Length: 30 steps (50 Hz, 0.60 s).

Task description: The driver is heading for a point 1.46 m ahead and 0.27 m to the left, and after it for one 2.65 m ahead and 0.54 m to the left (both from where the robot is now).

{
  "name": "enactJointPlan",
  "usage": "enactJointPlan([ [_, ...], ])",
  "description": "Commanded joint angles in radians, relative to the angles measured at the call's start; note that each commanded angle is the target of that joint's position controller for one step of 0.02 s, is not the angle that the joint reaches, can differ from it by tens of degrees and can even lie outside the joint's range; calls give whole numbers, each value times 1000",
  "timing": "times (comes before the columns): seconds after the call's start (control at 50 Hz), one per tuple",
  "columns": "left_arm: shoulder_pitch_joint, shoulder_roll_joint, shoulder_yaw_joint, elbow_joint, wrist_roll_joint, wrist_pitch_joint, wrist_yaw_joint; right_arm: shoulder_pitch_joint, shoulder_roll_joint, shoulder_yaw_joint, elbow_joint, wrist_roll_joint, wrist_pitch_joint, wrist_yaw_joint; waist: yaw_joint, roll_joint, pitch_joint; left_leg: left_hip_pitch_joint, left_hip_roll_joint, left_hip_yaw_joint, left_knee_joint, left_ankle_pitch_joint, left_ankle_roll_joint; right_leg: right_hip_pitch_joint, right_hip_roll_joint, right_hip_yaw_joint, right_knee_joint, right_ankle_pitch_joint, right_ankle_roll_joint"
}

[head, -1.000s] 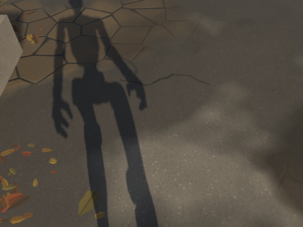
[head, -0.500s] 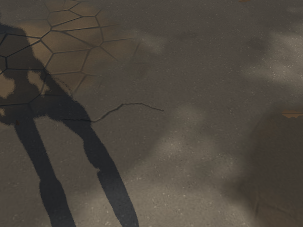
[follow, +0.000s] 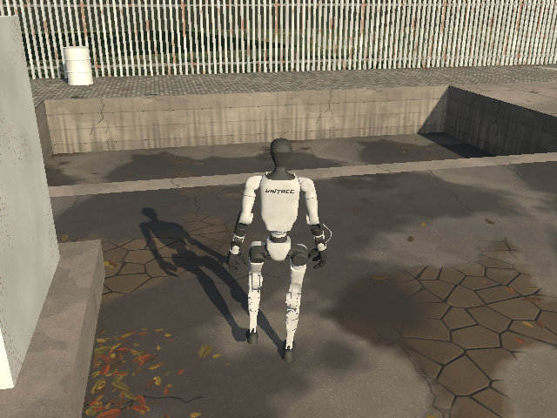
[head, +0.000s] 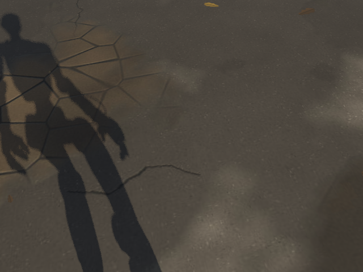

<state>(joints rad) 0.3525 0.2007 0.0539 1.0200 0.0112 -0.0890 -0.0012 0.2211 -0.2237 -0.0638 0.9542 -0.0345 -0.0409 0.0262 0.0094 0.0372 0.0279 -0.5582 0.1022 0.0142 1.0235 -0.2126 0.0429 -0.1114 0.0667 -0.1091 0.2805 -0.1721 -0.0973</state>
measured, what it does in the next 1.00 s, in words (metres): walks ahead: left foot, then right foot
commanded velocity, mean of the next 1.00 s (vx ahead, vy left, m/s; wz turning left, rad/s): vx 0.50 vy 0.00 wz -0.01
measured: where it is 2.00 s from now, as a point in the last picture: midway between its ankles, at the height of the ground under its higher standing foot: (194, 196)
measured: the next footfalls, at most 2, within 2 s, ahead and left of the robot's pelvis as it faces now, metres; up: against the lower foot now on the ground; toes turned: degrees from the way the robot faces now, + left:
left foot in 0.32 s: +0.34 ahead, +0.12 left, +0.00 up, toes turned +5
right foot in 0.88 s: +0.64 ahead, -0.06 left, +0.00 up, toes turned -4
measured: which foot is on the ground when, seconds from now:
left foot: up 0.00-0.30, down 0.32-0.90, up 0.92-1.00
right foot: down 0.00-0.32, up 0.34-0.86, down 0.88-1.00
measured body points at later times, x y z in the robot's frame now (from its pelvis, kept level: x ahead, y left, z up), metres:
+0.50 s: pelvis +0.27 +0.06 +0.00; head +0.29 +0.07 +0.44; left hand +0.31 +0.31 -0.16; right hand +0.31 -0.20 -0.14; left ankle +0.30 +0.12 -0.75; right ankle +0.23 -0.08 -0.66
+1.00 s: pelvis +0.54 +0.01 -0.01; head +0.56 +0.00 +0.44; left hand +0.64 +0.26 -0.14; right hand +0.53 -0.24 -0.17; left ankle +0.41 +0.13 -0.66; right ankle +0.60 -0.06 -0.75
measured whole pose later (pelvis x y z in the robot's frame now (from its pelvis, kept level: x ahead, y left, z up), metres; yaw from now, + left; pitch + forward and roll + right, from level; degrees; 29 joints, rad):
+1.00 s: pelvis +0.54 +0.01 -0.01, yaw +1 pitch +0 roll +0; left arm 0.16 0.21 0.06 0.95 0.02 -0.07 -0.01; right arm 0.35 -0.21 -0.05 1.02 -0.01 -0.07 0.00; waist -0.02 0.02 0.06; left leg -0.31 0.01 0.01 1.14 -0.35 0.08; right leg -0.31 0.04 -0.11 0.48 -0.17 -0.09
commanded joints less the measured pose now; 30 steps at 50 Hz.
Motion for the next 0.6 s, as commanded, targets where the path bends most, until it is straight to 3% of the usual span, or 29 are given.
enactJointPlan([
  [0.02,41,99,11,-27,-2,-18,3,-22,-31,-4,-49,0,9,6,-17,-88,55,-117,28,3,-79,100,-24,16,-271,205,-185,179,-115],
  [0.12,119,105,5,0,1,-18,5,-191,-18,13,-105,11,4,7,24,-93,76,-96,-6,46,-308,205,-23,82,-256,146,-175,300,-103],
  [0.22,169,120,8,35,13,-10,18,-273,-38,13,-147,11,-8,3,37,-101,95,-85,-38,63,-426,137,26,226,-300,134,-109,440,-101],
  [0.26,140,133,11,36,17,-8,23,-219,-49,6,-138,12,-18,-3,1,-110,67,27,-78,84,-468,63,60,241,-303,110,-17,647,-81],
  [0.28,125,143,14,37,18,-6,23,-131,-63,-3,-111,11,-23,-10,-37,-115,21,143,-113,99,-490,35,79,235,-294,96,90,778,-68],
  [0.3,105,143,14,35,13,-1,21,35,-79,-16,-54,5,-33,-18,-108,-85,-63,340,-141,114,-555,78,103,188,-255,62,277,796,-48],
  [0.32,100,118,4,11,4,-2,17,220,-145,-37,-6,-19,-42,-29,-169,-26,-180,617,1,-43,-563,31,151,-9,-211,35,544,541,-27],
  [0.34,212,13,-16,-13,-37,-2,3,309,-262,-66,5,-31,-41,-30,-131,215,-317,909,312,-554,-664,-74,295,-383,-18,-7,955,-136,24],
  [0.36,149,105,9,-6,-10,-1,5,221,-224,-59,-5,10,-25,-22,-114,92,-290,837,299,-676,-765,-112,287,-485,-17,155,1057,-312,6],
  [0.38,60,114,16,-37,-5,-2,3,100,-173,-43,-25,21,-24,-21,-67,43,-128,689,267,-498,-771,-121,252,-531,-78,163,1051,-227,-2],
  [0.4,16,99,12,-46,-4,-7,-1,46,-106,-24,-31,18,-31,-16,-48,-11,-57,564,224,-393,-809,-38,223,-505,-114,161,992,-156,-3],
  [0.44,30,62,10,-38,20,15,-7,29,-43,-3,-7,22,-44,-22,10,16,-3,420,139,-235,-851,82,159,-409,-156,154,886,-108,12],
  [0.46,43,46,8,-31,25,28,-13,52,-38,0,6,21,-52,-24,19,23,-7,399,125,-201,-860,126,154,-379,-156,145,866,-99,21],
  [0.5,17,39,8,-42,28,44,-21,105,-65,-3,28,24,-65,-26,28,16,1,394,111,-159,-878,197,163,-403,-163,125,830,-73,39],
  [0.54,-70,47,8,-73,28,53,-25,138,-86,-6,38,25,-68,-27,19,13,30,405,105,-134,-911,187,169,-476,-181,109,766,-9,58],
  [0.6,-203,56,5,-118,21,55,-28,192,-78,1,50,25,-64,-26,-11,13,63,451,89,-103,-932,218,164,-555,-193,89,627,84,82],
])
Keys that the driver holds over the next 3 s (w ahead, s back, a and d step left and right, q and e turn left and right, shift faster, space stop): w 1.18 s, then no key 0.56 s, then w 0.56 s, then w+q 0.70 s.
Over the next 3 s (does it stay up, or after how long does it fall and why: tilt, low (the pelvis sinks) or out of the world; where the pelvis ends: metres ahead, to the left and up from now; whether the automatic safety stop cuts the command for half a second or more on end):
stays up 1.31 0.06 -0.02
